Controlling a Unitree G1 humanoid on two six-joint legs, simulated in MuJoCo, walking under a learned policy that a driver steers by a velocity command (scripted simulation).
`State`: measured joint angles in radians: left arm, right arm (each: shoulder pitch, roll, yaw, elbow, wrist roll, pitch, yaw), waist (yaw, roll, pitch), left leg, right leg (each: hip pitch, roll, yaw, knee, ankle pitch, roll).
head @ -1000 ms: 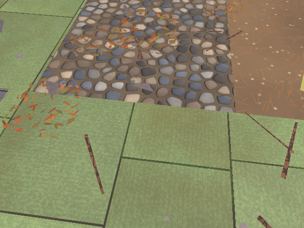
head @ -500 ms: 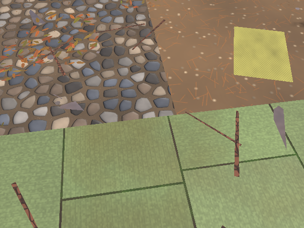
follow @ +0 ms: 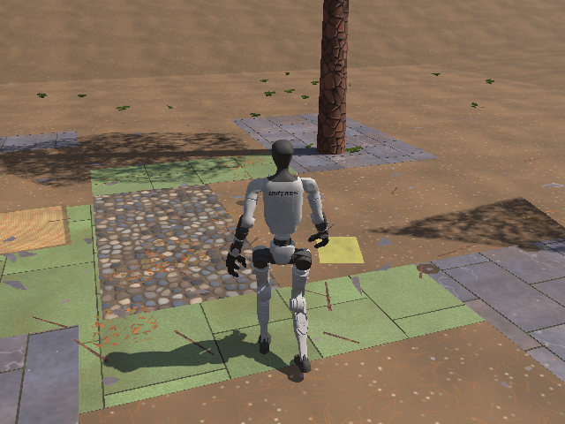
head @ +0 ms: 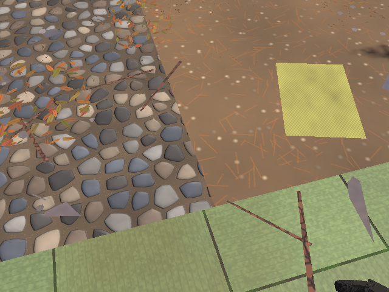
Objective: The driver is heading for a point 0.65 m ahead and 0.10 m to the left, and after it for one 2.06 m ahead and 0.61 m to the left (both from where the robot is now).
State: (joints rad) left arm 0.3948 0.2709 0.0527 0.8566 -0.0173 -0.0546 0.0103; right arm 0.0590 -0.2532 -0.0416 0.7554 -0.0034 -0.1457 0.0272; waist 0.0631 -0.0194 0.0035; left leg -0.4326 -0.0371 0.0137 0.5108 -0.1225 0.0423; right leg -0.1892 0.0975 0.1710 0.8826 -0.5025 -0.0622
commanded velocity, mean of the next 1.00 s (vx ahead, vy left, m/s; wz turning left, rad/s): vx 0.48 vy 0.00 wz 0.18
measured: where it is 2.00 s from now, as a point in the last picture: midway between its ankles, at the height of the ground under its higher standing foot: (212, 237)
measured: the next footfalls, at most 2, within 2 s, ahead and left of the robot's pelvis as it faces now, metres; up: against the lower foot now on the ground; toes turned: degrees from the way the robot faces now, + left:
right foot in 0.44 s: +0.41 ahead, -0.14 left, +0.00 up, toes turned -2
left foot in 1.00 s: +0.67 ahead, +0.12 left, +0.00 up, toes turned +17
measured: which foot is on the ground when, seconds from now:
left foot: down 0.00-0.44, up 0.46-0.98, down 1.00-1.00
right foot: up 0.00-0.42, down 0.44-1.00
